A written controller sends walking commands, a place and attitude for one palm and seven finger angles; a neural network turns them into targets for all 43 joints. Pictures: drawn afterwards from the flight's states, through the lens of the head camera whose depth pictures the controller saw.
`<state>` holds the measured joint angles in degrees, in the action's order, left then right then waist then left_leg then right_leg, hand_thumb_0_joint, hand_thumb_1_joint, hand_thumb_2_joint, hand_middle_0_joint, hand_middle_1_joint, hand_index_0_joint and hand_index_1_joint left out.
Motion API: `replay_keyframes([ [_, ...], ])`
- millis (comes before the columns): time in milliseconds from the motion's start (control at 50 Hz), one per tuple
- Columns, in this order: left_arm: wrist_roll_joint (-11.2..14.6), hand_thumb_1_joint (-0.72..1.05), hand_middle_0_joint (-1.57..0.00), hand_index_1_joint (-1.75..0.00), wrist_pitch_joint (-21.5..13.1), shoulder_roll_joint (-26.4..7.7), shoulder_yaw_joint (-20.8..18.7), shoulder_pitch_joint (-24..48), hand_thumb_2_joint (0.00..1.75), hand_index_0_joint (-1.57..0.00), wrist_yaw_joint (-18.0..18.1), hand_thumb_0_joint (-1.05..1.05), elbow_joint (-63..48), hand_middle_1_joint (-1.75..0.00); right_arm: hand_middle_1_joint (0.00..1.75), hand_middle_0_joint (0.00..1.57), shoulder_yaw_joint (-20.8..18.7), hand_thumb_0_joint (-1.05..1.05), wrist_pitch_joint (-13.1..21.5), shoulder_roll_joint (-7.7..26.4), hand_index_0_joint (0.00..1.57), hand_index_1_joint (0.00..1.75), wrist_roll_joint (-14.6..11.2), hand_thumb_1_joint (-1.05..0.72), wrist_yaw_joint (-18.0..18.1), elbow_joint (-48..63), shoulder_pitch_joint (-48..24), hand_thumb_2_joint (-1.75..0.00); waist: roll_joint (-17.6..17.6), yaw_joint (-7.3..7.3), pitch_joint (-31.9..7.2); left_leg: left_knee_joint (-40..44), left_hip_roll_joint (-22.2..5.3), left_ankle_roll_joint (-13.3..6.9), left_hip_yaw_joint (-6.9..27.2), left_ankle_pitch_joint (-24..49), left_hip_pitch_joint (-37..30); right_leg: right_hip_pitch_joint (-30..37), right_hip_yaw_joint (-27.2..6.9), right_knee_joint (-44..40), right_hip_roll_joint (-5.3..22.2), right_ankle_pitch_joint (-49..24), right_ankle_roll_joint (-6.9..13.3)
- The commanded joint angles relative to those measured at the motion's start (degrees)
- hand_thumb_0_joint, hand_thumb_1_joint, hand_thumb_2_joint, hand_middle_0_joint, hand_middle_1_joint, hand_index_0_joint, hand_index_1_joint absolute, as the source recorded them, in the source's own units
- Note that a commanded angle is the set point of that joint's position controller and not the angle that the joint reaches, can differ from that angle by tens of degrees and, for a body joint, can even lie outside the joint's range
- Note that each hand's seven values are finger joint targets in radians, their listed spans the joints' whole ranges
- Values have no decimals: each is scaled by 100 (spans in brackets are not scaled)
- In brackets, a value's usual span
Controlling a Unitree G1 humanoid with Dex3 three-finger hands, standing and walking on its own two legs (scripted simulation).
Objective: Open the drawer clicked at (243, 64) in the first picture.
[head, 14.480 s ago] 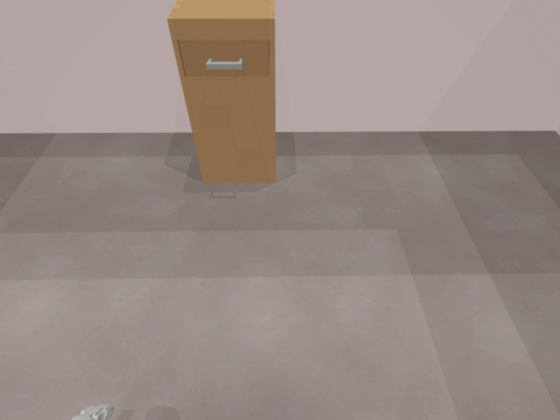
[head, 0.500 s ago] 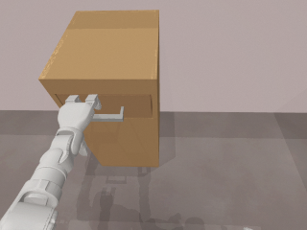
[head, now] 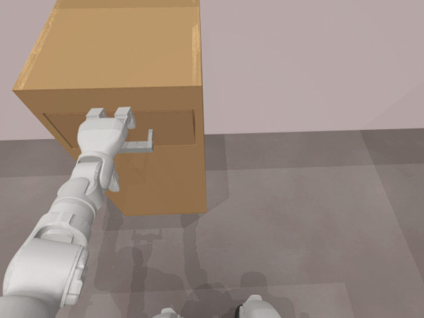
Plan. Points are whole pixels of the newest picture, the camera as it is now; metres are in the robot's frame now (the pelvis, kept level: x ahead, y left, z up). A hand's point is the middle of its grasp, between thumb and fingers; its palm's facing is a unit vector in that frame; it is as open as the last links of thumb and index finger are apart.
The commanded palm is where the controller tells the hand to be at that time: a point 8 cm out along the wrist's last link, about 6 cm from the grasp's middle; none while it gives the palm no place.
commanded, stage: move the hooked fingers above the handle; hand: left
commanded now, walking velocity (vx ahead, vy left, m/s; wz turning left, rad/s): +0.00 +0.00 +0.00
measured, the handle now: (126, 140) +0.52 +0.20 -0.07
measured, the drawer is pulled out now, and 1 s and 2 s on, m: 0.00 0.00 0.00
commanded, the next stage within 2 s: lower the fingers behind the handle in 0.76 s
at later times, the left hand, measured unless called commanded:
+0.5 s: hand (112, 147) +0.47 +0.20 -0.01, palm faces -0.05 -0.03 -1.00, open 13.8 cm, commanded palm +0.45 +0.20 +0.04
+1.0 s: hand (115, 149) +0.47 +0.20 -0.02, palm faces -0.09 -0.02 -1.00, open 13.8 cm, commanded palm +0.45 +0.20 +0.03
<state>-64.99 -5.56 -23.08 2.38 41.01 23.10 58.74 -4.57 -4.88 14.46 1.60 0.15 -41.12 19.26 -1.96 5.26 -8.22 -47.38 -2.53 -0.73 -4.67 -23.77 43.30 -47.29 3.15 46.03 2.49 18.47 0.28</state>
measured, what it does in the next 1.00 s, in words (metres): stands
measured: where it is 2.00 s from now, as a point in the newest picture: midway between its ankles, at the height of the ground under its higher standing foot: outside the picture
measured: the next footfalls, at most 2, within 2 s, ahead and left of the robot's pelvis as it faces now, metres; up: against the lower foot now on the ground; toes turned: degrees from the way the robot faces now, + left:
none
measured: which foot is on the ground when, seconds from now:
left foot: down 0.00-1.00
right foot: down 0.00-1.00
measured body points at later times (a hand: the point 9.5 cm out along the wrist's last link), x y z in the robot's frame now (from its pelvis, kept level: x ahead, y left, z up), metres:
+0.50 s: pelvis +0.00 +0.01 -0.01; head +0.11 +0.00 +0.43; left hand +0.47 +0.20 +0.04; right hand +0.02 -0.26 -0.14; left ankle -0.02 +0.11 -0.70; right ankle +0.03 -0.12 -0.70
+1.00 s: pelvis +0.01 +0.00 +0.00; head +0.12 -0.01 +0.43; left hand +0.47 +0.20 +0.03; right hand +0.04 -0.27 -0.14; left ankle -0.02 +0.11 -0.70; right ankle +0.03 -0.12 -0.70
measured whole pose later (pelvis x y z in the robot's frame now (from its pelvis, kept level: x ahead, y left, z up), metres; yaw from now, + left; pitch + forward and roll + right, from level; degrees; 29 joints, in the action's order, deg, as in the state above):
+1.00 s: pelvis +0.01 +0.00 +0.00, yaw +0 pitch +21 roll -1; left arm -64.1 -2.5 -22.2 3.0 41.2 23.5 59.8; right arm -4.0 -6.4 14.0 1.7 -0.4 -40.4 18.4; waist -2.7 5.3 -8.7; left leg -48.7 -2.8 -0.9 -4.5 -25.5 44.3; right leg -48.1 3.0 46.7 2.1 19.8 -0.1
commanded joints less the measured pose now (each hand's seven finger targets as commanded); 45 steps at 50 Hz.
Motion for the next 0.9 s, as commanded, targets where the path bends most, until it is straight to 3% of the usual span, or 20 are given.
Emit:
replay_keyframes([
  [0, -28, -50, -30, -120, 76, -1288, -421, 2571, 30, -30, 464, 0, -811, -120, 30, 20, -297, 0, 89, 881, 20, 30, 80, -90, -10, 308, 636, -90, -82, 116, -2384, 210, 395, -150, 279, 2031, -802, 1340, -141, -156, -415, -1623, 217],
  [100, 21, -50, -30, -120, 299, -1636, -630, 2566, 30, -30, 467, 0, -762, -120, 30, 20, -282, 0, 28, 962, 20, 30, 81, -90, -35, 350, 703, -90, -86, 43, -2734, 144, 382, -143, 276, 2132, -780, 1514, -150, -57, -425, -1750, 198],
  [120, 37, -50, -30, -120, 327, -1575, -558, 2474, 30, -30, 431, 0, -792, -120, 30, 20, -280, 0, 14, 948, 20, 30, 62, -90, -38, 390, 723, -90, -216, 21, -2844, 159, 382, -141, 257, 2177, -876, 1557, -158, -71, -435, -1792, 194],
  [140, 46, -50, -30, -120, 313, -1567, -549, 2539, 30, -30, 397, 0, -889, -120, 30, 20, -294, 0, 8, 949, 20, 30, 65, -90, -22, 390, 735, -90, -92, 52, -2906, 146, 359, -152, 261, 2247, -923, 1590, -156, -78, -434, -1864, 184],
  [160, 51, -50, -30, -120, 320, -1575, -555, 2418, 30, -30, 357, 0, -881, -120, 30, 20, -291, 0, -8, 956, 20, 30, 55, -90, -14, 398, 727, -90, -109, 23, -2830, 180, 348, -140, 274, 2246, -958, 1562, -141, -100, -436, -1807, 186],
  [200, 116, -50, -30, -120, 295, -1221, -265, 2534, 30, -30, 282, 0, -833, -120, 30, 20, -283, 0, -3, 932, 20, 30, 41, -90, 9, 382, 729, -90, 11, 176, -2589, 225, 332, -153, 293, 2070, -936, 1451, -128, -207, -433, -1648, 175],
  [240, 122, -50, -30, -120, 208, -1526, -486, 2435, 30, -30, 249, 0, -869, -120, 30, 20, -278, 0, -5, 974, 20, 30, 34, -90, 42, 360, 755, -90, 131, 115, -2619, 235, 329, -171, 301, 1984, -930, 1498, -156, -217, -434, -1570, 168],
  [300, 116, -50, -30, -120, 70, -1317, -332, 2619, 30, -30, 269, 0, -1050, -120, 30, 20, -283, 0, 23, 937, 20, 30, 50, -90, 49, 346, 734, -90, -143, 151, -2490, 265, 307, -151, 326, 2051, -1077, 1309, -119, -236, -424, -1494, 198],
  [320, 91, -50, -30, -120, 35, -1397, -404, 2605, 30, -30, 305, 0, -1106, -120, 30, 20, -292, 0, 20, 945, 20, 30, 56, -90, 47, 328, 770, -90, -121, 148, -2602, 232, 299, -148, 349, 2150, -1145, 1306, -119, -202, -428, -1552, 192],
  [360, 93, -50, -30, -120, 63, -1199, -271, 2526, 30, -30, 363, 0, -930, -120, 30, 20, -280, 0, 18, 917, 20, 30, 50, -90, 23, 308, 746, -90, -144, 173, -2349, 244, 298, -131, 338, 2046, -1063, 1173, -86, -227, -431, -1443, 196],
  [400, 101, -50, -30, -120, 119, -1287, -383, 2490, 30, -30, 411, 0, -767, -120, 30, 20, -272, 0, 1, 945, 20, 30, 62, -90, 4, 287, 728, -90, 10, 173, -2289, 242, 299, -138, 350, 2065, -1000, 1196, -76, -223, -435, -1455, 201],
  [520, 70, -50, -30, -120, 234, -1077, -177, 2571, 30, -30, 397, 0, -914, -120, 30, 20, -277, 0, -32, 917, 20, 30, 45, -90, -27, 371, 728, -90, -286, 160, -2493, 236, 290, -95, 380, 2353, -1287, 1169, -45, -187, -441, -1583, 208],
  [600, 109, -50, -30, -120, 220, -845, -25, 2690, 30, -30, 350, 0, -918, -120, 30, 20, -293, 0, -37, 891, 20, 30, 54, -90, -7, 349, 715, -90, -60, 298, -2400, 185, 255, -104, 424, 2501, -1376, 1088, -29, -206, -448, -1665, 192],
  [680, 74, -50, -30, -120, 173, -1209, -348, 2512, 30, -30, 398, 0, -1157, -120, 30, 20, -289, 0, -69, 907, 20, 30, 80, -90, -14, 379, 690, -90, -247, 102, -2749, 168, 277, -94, 378, 2758, -1465, 1350, -61, -136, -435, -1917, 201],
  [720, 47, -50, -30, -120, 212, -1240, -402, 2396, 30, -30, 442, 0, -1101, -120, 30, 20, -273, 0, -99, 892, 20, 30, 88, -90, -31, 370, 669, -90, -239, 73, -2694, 154, 271, -90, 373, 2879, -1420, 1367, -43, -105, -440, -2009, 201],
  [760, 75, -50, -30, -120, 338, -1146, -339, 2175, 30, -30, 456, 0, -844, -120, 30, 20, -250, 0, -119, 896, 20, 30, 60, -90, -49, 392, 608, -90, -34, 61, -2314, 232, 302, -108, 287, 2548, -1107, 1454, -57, -198, -440, -1935, 194],
  [780, 42, -50, -30, -120, 350, -1268, -401, 2273, 30, -30, 466, 0, -980, -120, 30, 20, -254, 0, -117, 906, 20, 30, 56, -90, -39, 407, 604, -90, 10, 64, -2459, 250, 299, -118, 298, 2531, -1124, 1556, -71, -186, -436, -1978, 194],
  [820, 51, -50, -30, -120, 375, -1098, -263, 2336, 30, -30, 429, 0, -1067, -120, 30, 20, -268, 0, -129, 877, 20, 30, 50, -90, -35, 431, 617, -90, -133, 91, -2575, 248, 294, -113, 295, 2685, -1289, 1568, -74, -198, -436, -2070, 195],
  [840, 59, -50, -30, -120, 396, -1165, -334, 2206, 30, -30, 403, 0, -996, -120, 30, 20, -271, 0, -131, 891, 20, 30, 46, -90, -30, 427, 607, -90, -39, 62, -2490, 257, 294, -116, 284, 2684, -1251, 1599, -76, -214, -435, -2084, 194],
  [880, 103, -50, -30, -120, 368, -860, -102, 2128, 30, -30, 329, 0, -911, -120, 30, 20, -285, 0, -114, 863, 20, 30, 39, -90, -15, 418, 619, -90, 115, 156, -2381, 248, 306, -132, 261, 2550, -1177, 1595, -85, -268, -436, -2090, 176],
])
